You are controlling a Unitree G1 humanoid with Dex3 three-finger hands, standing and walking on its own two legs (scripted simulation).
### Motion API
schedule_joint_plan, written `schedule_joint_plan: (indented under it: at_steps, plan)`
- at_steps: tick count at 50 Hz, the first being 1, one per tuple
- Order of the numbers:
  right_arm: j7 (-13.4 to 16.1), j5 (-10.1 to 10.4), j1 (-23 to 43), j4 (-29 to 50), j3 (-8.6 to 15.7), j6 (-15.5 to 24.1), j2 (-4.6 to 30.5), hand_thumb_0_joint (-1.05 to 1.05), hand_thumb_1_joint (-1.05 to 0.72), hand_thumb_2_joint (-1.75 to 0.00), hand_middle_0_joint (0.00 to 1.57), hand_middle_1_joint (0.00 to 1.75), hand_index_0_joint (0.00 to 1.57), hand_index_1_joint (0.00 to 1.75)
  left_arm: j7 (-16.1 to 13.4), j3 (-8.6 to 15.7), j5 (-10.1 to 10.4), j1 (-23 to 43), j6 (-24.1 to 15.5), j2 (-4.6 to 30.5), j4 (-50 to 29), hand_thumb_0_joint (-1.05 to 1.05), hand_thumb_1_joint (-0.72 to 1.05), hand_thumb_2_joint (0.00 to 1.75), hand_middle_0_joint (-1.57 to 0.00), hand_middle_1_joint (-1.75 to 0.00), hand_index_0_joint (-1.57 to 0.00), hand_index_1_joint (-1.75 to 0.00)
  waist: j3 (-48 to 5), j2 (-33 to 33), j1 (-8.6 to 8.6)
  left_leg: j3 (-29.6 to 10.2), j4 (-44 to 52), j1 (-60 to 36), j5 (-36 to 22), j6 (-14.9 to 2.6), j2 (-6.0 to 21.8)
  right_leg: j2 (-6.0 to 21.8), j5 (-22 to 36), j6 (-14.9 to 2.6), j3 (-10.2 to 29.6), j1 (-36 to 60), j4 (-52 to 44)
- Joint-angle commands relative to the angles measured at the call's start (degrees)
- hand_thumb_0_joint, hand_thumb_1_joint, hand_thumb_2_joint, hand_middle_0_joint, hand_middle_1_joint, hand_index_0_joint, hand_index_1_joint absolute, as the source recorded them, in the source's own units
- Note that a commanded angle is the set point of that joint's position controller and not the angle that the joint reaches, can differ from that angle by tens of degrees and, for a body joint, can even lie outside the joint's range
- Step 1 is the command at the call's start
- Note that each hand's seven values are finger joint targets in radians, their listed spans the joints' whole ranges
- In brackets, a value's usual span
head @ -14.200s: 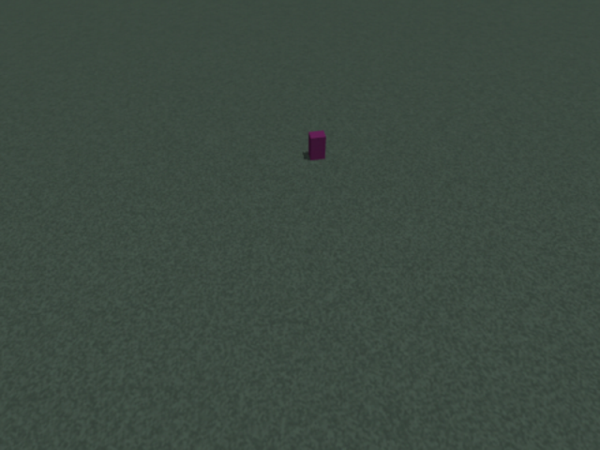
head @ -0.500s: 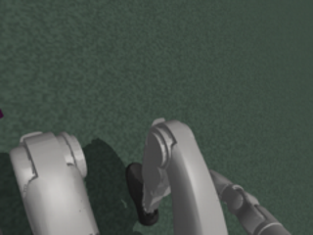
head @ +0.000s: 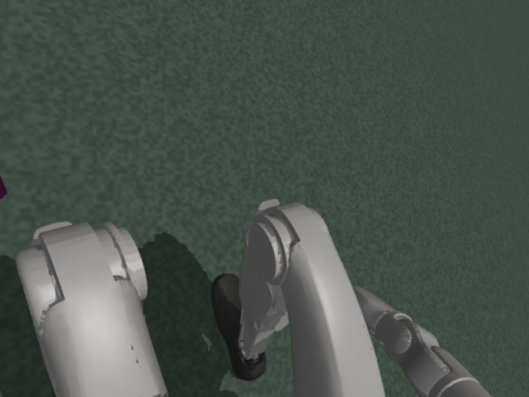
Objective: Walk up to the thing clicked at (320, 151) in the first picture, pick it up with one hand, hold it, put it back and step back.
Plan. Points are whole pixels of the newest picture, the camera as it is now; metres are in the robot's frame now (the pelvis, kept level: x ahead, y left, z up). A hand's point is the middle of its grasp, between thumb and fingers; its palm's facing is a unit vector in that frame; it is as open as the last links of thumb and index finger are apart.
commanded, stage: settle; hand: left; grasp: from the side
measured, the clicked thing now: out of the picture +0.40 +0.31 -0.21
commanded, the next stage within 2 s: lift in 1.98 s
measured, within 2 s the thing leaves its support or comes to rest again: leaves its support in 0.34 s
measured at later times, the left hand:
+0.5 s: hand out of the picture +0.36 +0.33 -0.14, palm faces +0.48 -0.88 +0.00, open 9.9 cm
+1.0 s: hand out of the picture +0.34 +0.34 -0.03, palm faces +0.48 -0.87 -0.04, open 10.0 cm
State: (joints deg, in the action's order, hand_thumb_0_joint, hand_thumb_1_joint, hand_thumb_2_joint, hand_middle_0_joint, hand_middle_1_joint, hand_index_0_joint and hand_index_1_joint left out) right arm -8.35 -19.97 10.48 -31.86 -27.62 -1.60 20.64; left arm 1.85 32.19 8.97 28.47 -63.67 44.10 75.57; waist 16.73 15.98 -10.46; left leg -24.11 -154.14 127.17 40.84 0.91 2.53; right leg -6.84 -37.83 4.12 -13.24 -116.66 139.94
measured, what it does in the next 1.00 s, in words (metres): stands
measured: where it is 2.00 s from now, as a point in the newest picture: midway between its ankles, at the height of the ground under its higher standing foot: (176, 374)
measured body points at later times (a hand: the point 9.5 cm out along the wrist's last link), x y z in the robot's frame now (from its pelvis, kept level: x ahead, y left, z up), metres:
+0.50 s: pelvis +0.00 -0.01 +0.01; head +0.20 +0.20 +0.36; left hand +0.33 +0.38 -0.14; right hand +0.22 -0.22 -0.04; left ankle +0.08 +0.13 -0.24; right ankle +0.14 -0.13 -0.24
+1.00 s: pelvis +0.01 -0.02 +0.04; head +0.19 +0.12 +0.43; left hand +0.30 +0.38 -0.02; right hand +0.24 -0.22 -0.05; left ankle +0.08 +0.13 -0.24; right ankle +0.14 -0.13 -0.24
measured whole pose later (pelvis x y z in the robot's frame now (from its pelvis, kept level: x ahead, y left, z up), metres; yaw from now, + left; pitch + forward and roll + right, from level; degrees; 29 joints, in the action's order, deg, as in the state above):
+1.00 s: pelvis +0.01 -0.02 +0.04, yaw +6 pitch +24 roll -11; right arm -6.7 -8.2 2.4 -35.6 -9.7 -3.5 16.6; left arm 5.6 25.0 10.9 20.8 -42.3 28.0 43.9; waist 0.5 4.7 -4.2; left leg -14.3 -142.6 129.4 39.0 1.3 2.7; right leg -2.4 -40.1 2.8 -7.2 -121.1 135.7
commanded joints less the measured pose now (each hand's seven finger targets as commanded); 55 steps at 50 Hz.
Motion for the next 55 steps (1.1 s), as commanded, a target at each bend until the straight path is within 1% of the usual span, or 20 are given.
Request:
schedule_joint_plan:
  at_steps: [1, 5, 6, 9, 12, 15, 18, 20, 21, 25, 26, 27, 31, 40, 41, 45, 47, 52, 53, 55]
  plan:
    - [1.14, 0.36, -0.33, 1.58, 7.96, -0.09, 20.12, 0.00, -0.89, -0.90, 0.20, 0.30, 0.20, 0.30, 0.25, -0.24, 0.44, 7.87, -3.68, 6.80, -8.24, 0.00, 0.38, 1.06, -1.12, -1.11, -1.12, -1.12, -31.02, -30.77, -4.97, 6.48, 20.96, -22.78, -5.49, 1.16, 3.38, -0.68, 9.69, -4.57, -7.77, 10.63, -8.91]
    - [1.11, 0.20, 0.07, 1.14, 7.82, -0.01, 19.77, 0.00, -0.91, -0.90, 0.20, 0.30, 0.20, 0.30, 0.23, -1.10, 0.46, 8.09, -4.02, 6.29, -8.79, 0.00, 0.37, 1.14, -1.17, -1.19, -1.15, -1.21, -31.04, -30.97, -5.12, 6.81, 20.52, -22.72, -5.94, 1.14, 3.29, -0.66, 10.03, -4.47, -7.57, 11.34, -9.07]
    - [1.25, 0.23, -0.06, 1.40, 8.15, -0.02, 20.02, 0.00, -0.91, -0.90, 0.20, 0.30, 0.20, 0.30, 0.13, 0.21, 0.39, 7.72, -3.97, 7.56, -9.64, 0.00, 0.36, 1.16, -1.20, -1.23, -1.19, -1.25, -32.11, -31.65, -4.58, 6.73, 20.72, -23.59, -6.89, 1.29, 3.34, -0.71, 10.62, -4.59, -7.55, 11.27, -8.79]
    - [1.33, 0.16, -0.48, 1.25, 8.48, -0.29, 20.06, 0.00, -0.91, -0.90, 0.20, 0.30, 0.20, 0.30, 0.10, 0.39, -0.24, 8.55, -3.74, 8.55, -11.67, 0.00, 0.37, 1.21, -1.23, -1.27, -1.22, -1.29, -32.81, -33.45, -4.60, 6.76, 21.24, -24.99, -7.86, 1.54, 3.43, -0.47, 11.24, -4.68, -7.45, 11.21, -8.55]
    - [1.09, 0.26, -0.42, 1.20, 8.83, -0.28, 19.48, 0.00, -0.91, -0.90, 0.20, 0.30, 0.20, 0.30, 0.07, -0.60, 0.15, 8.34, -3.36, 6.32, -13.20, 0.00, 0.37, 1.23, -1.24, -1.29, -1.23, -1.31, -33.77, -32.69, -4.42, 7.37, 20.93, -24.43, -7.90, 1.38, 3.14, -0.47, 11.39, -4.65, -7.11, 11.65, -9.01]
    - [1.18, 0.51, -0.96, 1.09, 9.62, -0.34, 19.35, 0.00, -0.91, -0.90, 0.20, 0.30, 0.20, 0.30, -0.13, 0.86, -0.43, 9.17, -2.94, 9.19, -18.39, 0.00, 0.32, 1.23, -1.27, -1.32, -1.26, -1.34, -35.09, -35.36, -3.28, 7.81, 21.70, -25.30, -7.38, 1.46, 3.18, -0.29, 10.69, -4.93, -6.56, 10.97, -8.84]
    - [0.95, 0.91, -1.58, 1.20, 10.50, -0.46, 18.76, 0.00, -0.91, -0.90, 0.20, 0.30, 0.20, 0.30, -0.30, -0.72, -0.46, 8.87, -1.59, 6.44, -20.35, 0.00, 0.32, 1.24, -1.27, -1.33, -1.26, -1.35, -36.21, -35.38, -3.57, 8.37, 21.95, -25.13, -8.03, 1.44, 2.91, -0.09, 11.43, -5.00, -6.17, 11.15, -9.01]
    - [1.07, 1.28, -2.25, 1.07, 11.53, -0.58, 18.69, 0.00, -0.91, -0.90, 0.20, 0.30, 0.20, 0.30, -0.18, -0.30, -0.45, 7.94, -0.58, 6.97, -23.45, 0.00, 0.31, 1.24, -1.28, -1.34, -1.28, -1.36, -38.08, -36.22, -2.39, 8.99, 22.14, -26.23, -8.92, 1.49, 2.86, 0.01, 12.01, -5.18, -5.52, 11.00, -9.34]
    - [0.97, 1.60, -2.23, 1.21, 11.81, -0.63, 18.53, 0.00, -0.91, -0.90, 0.20, 0.30, 0.20, 0.30, 0.01, -1.57, -0.42, 8.65, 0.06, 5.58, -23.71, 0.00, 0.30, 1.24, -1.30, -1.36, -1.30, -1.38, -37.53, -36.43, -3.08, 9.05, 22.53, -25.52, -7.73, 1.40, 2.68, 0.14, 11.19, -5.19, -5.50, 10.30, -9.42]
    - [0.85, 3.03, -3.65, 0.92, 13.91, -0.52, 17.72, 0.00, -0.91, -0.90, 0.20, 0.30, 0.20, 0.30, 0.20, -2.12, -0.02, 6.51, 2.89, 4.34, -27.46, 0.00, 0.25, 1.24, -1.30, -1.37, -1.30, -1.39, -38.89, -35.67, -0.97, 10.30, 23.28, -23.21, -4.58, 0.76, 2.08, 0.35, 9.08, -5.44, -4.43, 9.15, -10.56]
    - [0.67, 3.40, -3.71, 0.87, 13.89, -0.53, 17.12, 0.00, -0.91, -0.90, 0.20, 0.30, 0.20, 0.30, 0.65, -4.29, 0.41, 5.24, 3.61, 0.54, -26.93, 0.00, 0.25, 1.25, -1.31, -1.39, -1.31, -1.40, -38.03, -34.60, -1.41, 9.98, 24.06, -22.73, -3.60, 0.81, 2.00, 0.51, 8.21, -5.36, -4.67, 8.28, -10.57]
    - [0.71, 3.63, -4.24, 1.14, 14.78, -0.39, 17.37, 0.00, -0.91, -0.90, 0.20, 0.30, 0.20, 0.30, 0.27, -2.33, 0.35, 6.31, 4.11, 2.97, -30.04, 0.00, 0.25, 1.25, -1.32, -1.40, -1.32, -1.41, -39.99, -35.72, -0.44, 10.31, 24.17, -23.69, -4.44, 0.77, 1.93, 0.51, 9.09, -5.40, -4.41, 9.02, -10.73]
    - [0.85, 5.53, -6.07, 0.94, 16.88, -0.65, 16.08, 0.00, -0.91, -0.90, 0.20, 0.30, 0.20, 0.30, 0.62, -3.46, 0.78, 3.29, 7.42, 0.62, -34.35, 0.00, 0.24, 1.25, -1.32, -1.41, -1.33, -1.42, -42.80, -34.45, 1.55, 11.24, 25.31, -23.37, -5.56, 0.40, 1.47, 0.87, 9.32, -5.65, -3.12, 8.65, -11.37]
    - [1.72, 9.83, -9.06, 0.72, 21.25, -1.08, 13.27, 0.00, -0.90, -0.90, 0.20, 0.30, 0.20, 0.30, 2.26, -6.08, 1.85, 3.86, 14.07, -4.36, -42.16, 0.00, 0.18, 1.25, -1.35, -1.43, -1.36, -1.44, -46.93, -33.95, 3.39, 13.40, 28.95, -23.73, -2.66, -0.28, 0.60, 1.82, 6.66, -6.14, -0.53, 6.28, -13.91]
    - [1.93, 10.21, -9.49, 0.42, 22.35, -0.99, 13.39, 0.00, -0.90, -0.90, 0.20, 0.30, 0.20, 0.30, 2.51, -5.33, 2.03, 4.72, 14.47, -3.79, -44.84, 0.00, 0.18, 1.24, -1.34, -1.42, -1.35, -1.43, -47.82, -33.76, 4.30, 13.86, 29.08, -24.40, -2.97, -0.34, 0.59, 1.91, 6.63, -6.29, -0.09, 5.72, -14.15]
    - [2.37, 11.76, -10.42, 0.24, 23.20, -1.14, 11.57, 0.00, -0.91, -0.90, 0.20, 0.30, 0.20, 0.30, 3.36, -5.51, 2.69, 2.67, 16.78, -6.18, -42.27, 0.00, 0.12, 1.26, -1.36, -1.45, -1.36, -1.46, -48.49, -30.73, 4.79, 14.84, 29.89, -23.12, -2.87, -0.81, 0.29, 2.10, 5.96, -6.31, 0.81, 6.51, -15.61]
    - [2.71, 12.12, -11.59, -0.54, 24.41, -1.06, 11.66, 0.00, -0.90, -0.90, 0.20, 0.30, 0.20, 0.30, 4.00, -5.43, 3.21, 6.53, 16.92, -5.81, -46.38, 0.00, 0.13, 1.26, -1.34, -1.44, -1.35, -1.45, -50.54, -30.47, 4.61, 15.43, 29.75, -23.82, -3.83, -0.94, 0.17, 2.25, 6.65, -6.30, 1.51, 7.25, -16.21]
    - [3.23, 13.16, -11.93, -0.67, 25.50, -0.78, 10.12, 0.00, -0.90, -0.90, 0.20, 0.30, 0.20, 0.30, 5.45, -4.44, 3.49, 6.34, 18.04, -6.35, -45.36, 0.00, 0.10, 1.27, -1.34, -1.45, -1.35, -1.46, -51.65, -27.64, 5.76, 16.93, 30.54, -22.37, -2.81, -1.38, -0.23, 2.67, 4.79, -6.20, 2.68, 8.04, -17.86]
    - [3.31, 13.35, -11.39, 0.01, 25.48, -0.69, 9.66, 0.00, -0.90, -0.90, 0.20, 0.30, 0.20, 0.30, 5.95, -5.73, 3.54, 4.40, 18.33, -7.92, -44.00, 0.00, 0.09, 1.26, -1.34, -1.45, -1.34, -1.46, -52.53, -27.60, 5.96, 17.14, 31.06, -22.58, -3.11, -1.39, -0.32, 2.79, 4.74, -6.15, 2.83, 8.86, -18.10]
    - [3.68, 13.80, -12.40, -0.75, 26.65, -0.70, 9.90, 0.00, -0.90, -0.90, 0.20, 0.30, 0.20, 0.30, 6.80, -3.59, 3.67, 3.67, 19.03, -6.11, -45.16, 0.00, 0.10, 1.26, -1.32, -1.43, -1.33, -1.45, -54.23, -27.61, 7.21, 17.81, 31.49, -24.03, -4.61, -1.36, -0.36, 2.96, 5.52, -6.24, 3.44, 9.22, -18.53]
